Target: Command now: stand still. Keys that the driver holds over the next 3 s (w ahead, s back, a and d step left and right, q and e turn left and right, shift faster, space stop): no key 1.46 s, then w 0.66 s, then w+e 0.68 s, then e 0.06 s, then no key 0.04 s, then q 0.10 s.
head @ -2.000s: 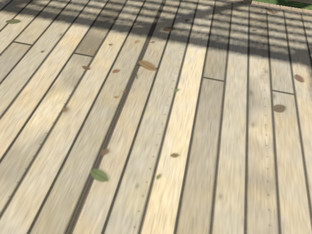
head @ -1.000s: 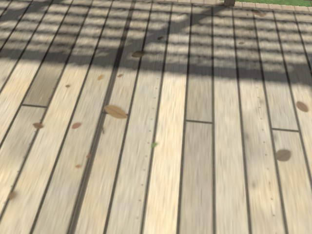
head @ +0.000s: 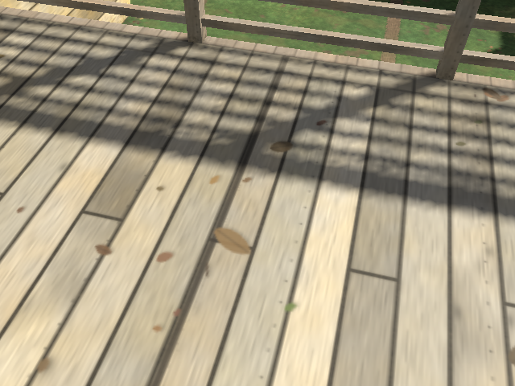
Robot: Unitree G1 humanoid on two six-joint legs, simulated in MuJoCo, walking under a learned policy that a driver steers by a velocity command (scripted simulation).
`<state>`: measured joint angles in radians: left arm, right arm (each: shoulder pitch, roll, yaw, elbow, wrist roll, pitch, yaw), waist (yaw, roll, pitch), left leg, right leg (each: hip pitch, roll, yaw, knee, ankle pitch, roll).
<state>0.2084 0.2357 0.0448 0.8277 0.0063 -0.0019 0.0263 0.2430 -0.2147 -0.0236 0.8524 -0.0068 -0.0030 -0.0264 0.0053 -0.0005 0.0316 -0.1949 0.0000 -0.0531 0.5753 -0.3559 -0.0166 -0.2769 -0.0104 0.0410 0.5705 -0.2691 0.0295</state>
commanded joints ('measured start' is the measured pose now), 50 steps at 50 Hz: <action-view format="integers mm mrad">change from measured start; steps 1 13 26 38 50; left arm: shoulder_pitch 1 13 29 46 65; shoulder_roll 99 88 71 55 43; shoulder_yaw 25 27 18 6 -5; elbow -31 75 173 225 250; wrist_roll -2 -6 -8 -10 -11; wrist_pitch -8 -1 3 6 6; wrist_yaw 8 18 22 22 21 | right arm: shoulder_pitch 21 49 92 134 168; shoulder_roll -111 -94 -76 -56 -41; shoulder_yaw -27 -25 -17 -6 2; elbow -30 53 132 179 204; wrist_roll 1 3 5 6 7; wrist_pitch -12 -12 -13 -13 -13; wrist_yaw -4 -11 -17 -18 -18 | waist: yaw -1 -1 -1 0 -1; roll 5 6 2 1 1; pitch -22 0 21 33 39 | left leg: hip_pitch -82 -74 -76 -80 -83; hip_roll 29 15 7 3 1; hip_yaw -27 -6 9 18 25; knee -123 -144 -164 -172 -174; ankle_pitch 177 161 137 127 128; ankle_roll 21 17 15 13 12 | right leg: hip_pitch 86 89 83 75 67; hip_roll -18 -15 -8 -3 0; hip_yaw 14 10 3 -1 -3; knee -62 -85 -108 -118 -120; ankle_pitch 204 183 149 132 128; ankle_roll -22 -22 -24 -26 -28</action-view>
